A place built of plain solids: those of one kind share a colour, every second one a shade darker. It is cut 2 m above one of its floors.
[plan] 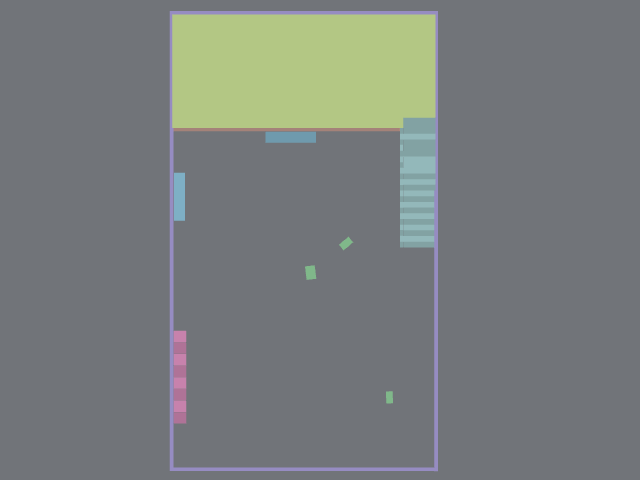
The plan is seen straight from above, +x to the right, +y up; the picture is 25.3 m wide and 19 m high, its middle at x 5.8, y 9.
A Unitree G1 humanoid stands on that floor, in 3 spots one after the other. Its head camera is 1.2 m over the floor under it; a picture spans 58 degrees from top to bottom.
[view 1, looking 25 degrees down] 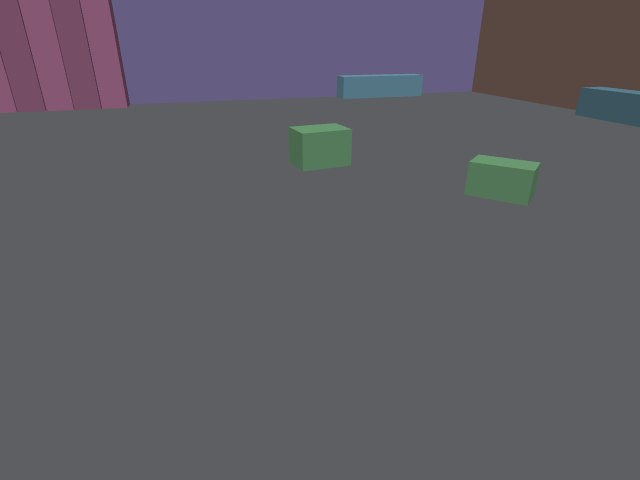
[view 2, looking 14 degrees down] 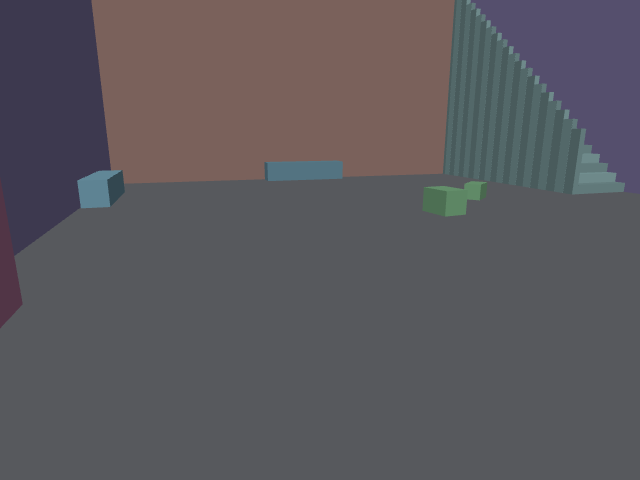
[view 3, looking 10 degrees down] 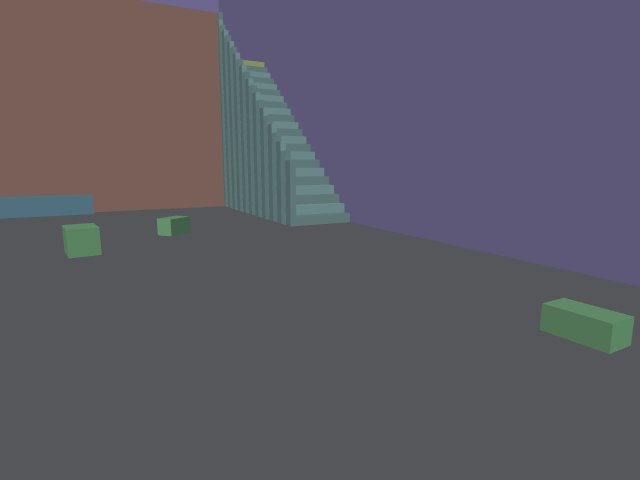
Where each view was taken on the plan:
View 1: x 9.71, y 6.41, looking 163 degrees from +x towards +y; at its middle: ground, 2.84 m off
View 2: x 1.70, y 2.00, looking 73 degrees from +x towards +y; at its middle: ground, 4.96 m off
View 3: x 5.57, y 1.10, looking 62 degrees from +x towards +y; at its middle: ground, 6.91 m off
